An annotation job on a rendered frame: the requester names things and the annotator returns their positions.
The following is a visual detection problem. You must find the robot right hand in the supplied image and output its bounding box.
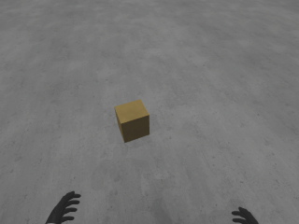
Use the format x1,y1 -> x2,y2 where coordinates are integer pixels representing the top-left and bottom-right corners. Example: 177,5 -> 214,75
232,206 -> 259,224

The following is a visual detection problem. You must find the carton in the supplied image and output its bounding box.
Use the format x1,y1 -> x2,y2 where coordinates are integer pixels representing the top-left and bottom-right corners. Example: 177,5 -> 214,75
114,99 -> 150,143

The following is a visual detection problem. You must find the robot left hand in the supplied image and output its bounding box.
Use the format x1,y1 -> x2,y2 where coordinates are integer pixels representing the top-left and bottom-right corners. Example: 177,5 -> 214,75
45,191 -> 81,224

